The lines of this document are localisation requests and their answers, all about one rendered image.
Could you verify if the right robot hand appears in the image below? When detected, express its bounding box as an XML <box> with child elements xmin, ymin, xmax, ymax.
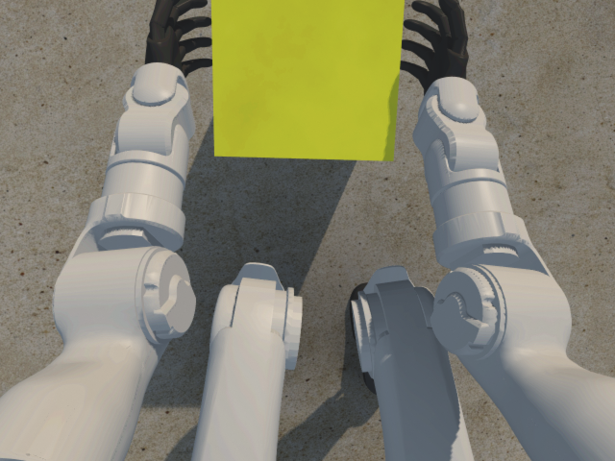
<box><xmin>400</xmin><ymin>0</ymin><xmax>469</xmax><ymax>96</ymax></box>

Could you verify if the left robot upper arm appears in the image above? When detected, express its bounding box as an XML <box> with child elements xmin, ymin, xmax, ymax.
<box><xmin>0</xmin><ymin>246</ymin><xmax>196</xmax><ymax>461</ymax></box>

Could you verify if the robot right forearm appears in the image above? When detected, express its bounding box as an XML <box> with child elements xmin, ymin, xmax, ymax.
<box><xmin>412</xmin><ymin>77</ymin><xmax>556</xmax><ymax>282</ymax></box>

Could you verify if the left robot hand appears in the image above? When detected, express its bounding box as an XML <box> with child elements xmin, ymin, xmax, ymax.
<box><xmin>145</xmin><ymin>0</ymin><xmax>212</xmax><ymax>78</ymax></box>

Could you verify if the robot thigh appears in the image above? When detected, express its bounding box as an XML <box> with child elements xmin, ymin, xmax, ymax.
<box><xmin>351</xmin><ymin>279</ymin><xmax>475</xmax><ymax>461</ymax></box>
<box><xmin>191</xmin><ymin>278</ymin><xmax>303</xmax><ymax>461</ymax></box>

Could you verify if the carton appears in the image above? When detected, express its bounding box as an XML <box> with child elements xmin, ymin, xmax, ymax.
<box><xmin>211</xmin><ymin>0</ymin><xmax>405</xmax><ymax>161</ymax></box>

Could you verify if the robot left forearm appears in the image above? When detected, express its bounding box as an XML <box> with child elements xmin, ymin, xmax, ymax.
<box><xmin>52</xmin><ymin>62</ymin><xmax>196</xmax><ymax>329</ymax></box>

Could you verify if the robot left thigh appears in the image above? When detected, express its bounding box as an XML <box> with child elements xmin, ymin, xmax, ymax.
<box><xmin>191</xmin><ymin>278</ymin><xmax>303</xmax><ymax>461</ymax></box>

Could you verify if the robot right thigh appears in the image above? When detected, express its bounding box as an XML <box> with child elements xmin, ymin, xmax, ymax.
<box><xmin>351</xmin><ymin>279</ymin><xmax>475</xmax><ymax>461</ymax></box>

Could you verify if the right robot upper arm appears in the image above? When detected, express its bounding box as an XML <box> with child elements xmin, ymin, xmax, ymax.
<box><xmin>430</xmin><ymin>263</ymin><xmax>615</xmax><ymax>461</ymax></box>

